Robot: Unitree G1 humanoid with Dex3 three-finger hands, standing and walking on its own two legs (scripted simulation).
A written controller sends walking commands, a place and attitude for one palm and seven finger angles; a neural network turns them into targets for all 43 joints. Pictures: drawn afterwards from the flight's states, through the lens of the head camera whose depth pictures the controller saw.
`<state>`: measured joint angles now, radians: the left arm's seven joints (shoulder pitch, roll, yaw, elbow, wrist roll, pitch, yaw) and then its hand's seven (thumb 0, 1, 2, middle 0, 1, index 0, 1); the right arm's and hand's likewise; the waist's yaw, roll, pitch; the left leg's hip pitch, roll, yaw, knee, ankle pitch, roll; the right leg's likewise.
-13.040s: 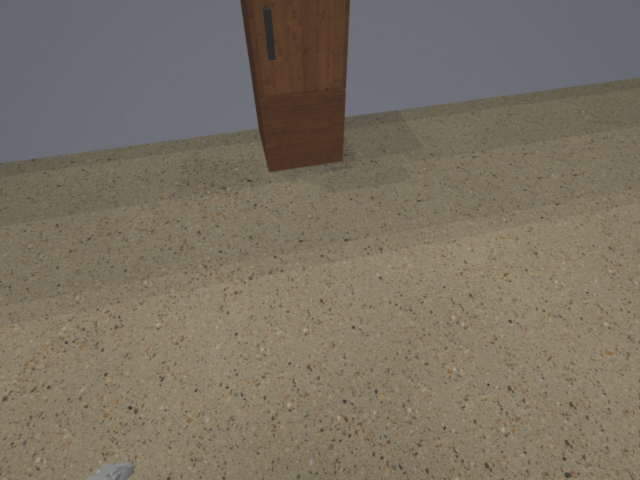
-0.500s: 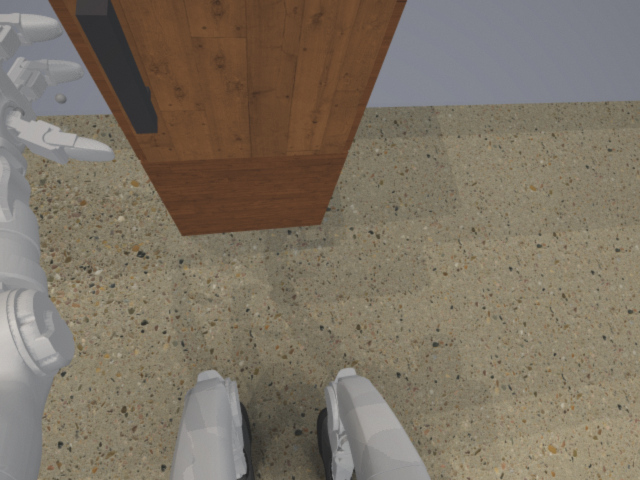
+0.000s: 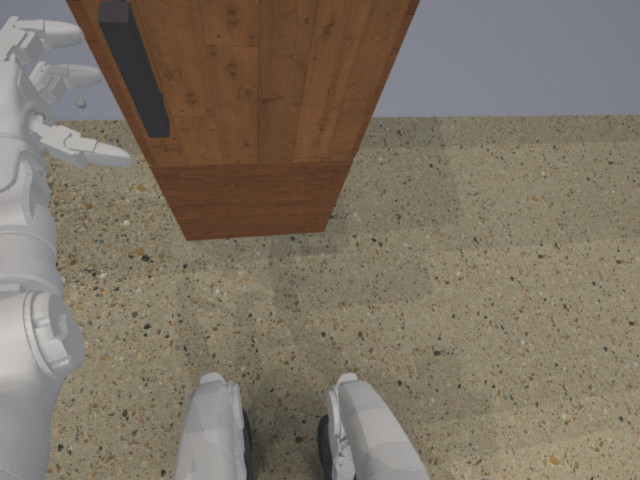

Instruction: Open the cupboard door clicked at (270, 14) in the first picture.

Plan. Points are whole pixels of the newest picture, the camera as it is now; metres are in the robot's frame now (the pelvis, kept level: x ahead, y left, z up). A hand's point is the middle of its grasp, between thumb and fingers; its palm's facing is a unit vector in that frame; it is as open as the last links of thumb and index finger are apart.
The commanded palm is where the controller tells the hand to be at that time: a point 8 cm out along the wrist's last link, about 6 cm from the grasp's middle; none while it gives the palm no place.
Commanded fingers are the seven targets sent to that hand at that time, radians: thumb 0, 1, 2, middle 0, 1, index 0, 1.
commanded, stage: slide the fingers in behind the handle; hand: left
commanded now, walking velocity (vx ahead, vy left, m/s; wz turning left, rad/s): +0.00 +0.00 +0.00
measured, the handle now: (141, 67) +0.58 +0.17 +0.05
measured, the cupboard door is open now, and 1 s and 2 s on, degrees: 0 0 0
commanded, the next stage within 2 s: close the thumb around the handle in 1.70 s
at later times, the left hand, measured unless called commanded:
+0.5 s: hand (110, 103) +0.53 +0.20 +0.05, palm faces +0.03 -1.00 -0.03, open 13.9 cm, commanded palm +0.52 +0.22 +0.05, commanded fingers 0.00 -0.50 0.30 -0.30 -1.20 -0.30 -1.20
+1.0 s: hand (139, 103) +0.53 +0.17 +0.05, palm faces +0.04 -1.00 -0.01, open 13.9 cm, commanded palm +0.51 +0.19 +0.05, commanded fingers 0.00 -0.50 0.30 -0.30 -1.20 -0.30 -1.20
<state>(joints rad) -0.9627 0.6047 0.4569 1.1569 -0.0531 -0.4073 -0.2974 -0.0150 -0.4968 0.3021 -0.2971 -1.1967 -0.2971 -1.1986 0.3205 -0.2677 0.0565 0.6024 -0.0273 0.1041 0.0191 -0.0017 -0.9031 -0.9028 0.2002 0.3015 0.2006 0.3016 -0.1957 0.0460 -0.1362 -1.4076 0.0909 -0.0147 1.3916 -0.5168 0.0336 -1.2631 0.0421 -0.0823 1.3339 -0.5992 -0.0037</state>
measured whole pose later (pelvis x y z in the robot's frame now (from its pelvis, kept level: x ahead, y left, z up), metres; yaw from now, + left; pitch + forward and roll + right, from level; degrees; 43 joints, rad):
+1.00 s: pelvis +0.00 -0.01 +0.00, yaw +1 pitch +30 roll -6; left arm -0.99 0.46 0.35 1.17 -0.04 -0.43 -0.14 -0.01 -0.50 0.30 -0.30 -1.20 -0.30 -1.23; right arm 0.34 -0.25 0.04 0.64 -0.05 0.08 0.05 0.00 -0.90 -0.90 0.20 0.30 0.20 0.30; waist -0.19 0.05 -0.15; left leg -1.40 0.08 -0.03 1.38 -0.51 0.02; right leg -1.25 0.04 -0.09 1.33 -0.60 -0.01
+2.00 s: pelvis +0.01 -0.02 +0.01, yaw +2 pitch +30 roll -4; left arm -0.96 0.39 0.29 1.16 -0.05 -0.48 -0.06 -0.01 -0.33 0.38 -0.31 -1.22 -0.29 -1.24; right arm 0.33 -0.25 0.01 0.65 -0.05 0.11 0.06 0.00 -0.90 -0.90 0.20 0.30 0.20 0.30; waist -0.17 0.06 -0.16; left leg -1.36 0.07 -0.03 1.35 -0.51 0.01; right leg -1.22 0.03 -0.09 1.32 -0.62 -0.03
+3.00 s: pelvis +0.02 -0.01 +0.03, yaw +1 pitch +27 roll -2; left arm -0.60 0.24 0.24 0.84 -0.12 -0.49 -0.08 0.00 0.68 0.71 -0.35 -1.35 -0.33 -1.35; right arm 0.33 -0.23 0.00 0.59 -0.01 0.14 0.07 0.00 -0.90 -0.90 0.20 0.30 0.20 0.30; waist -0.12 0.05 -0.18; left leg -1.22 0.07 0.03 1.26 -0.52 0.01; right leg -1.11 0.03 -0.03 1.25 -0.61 -0.02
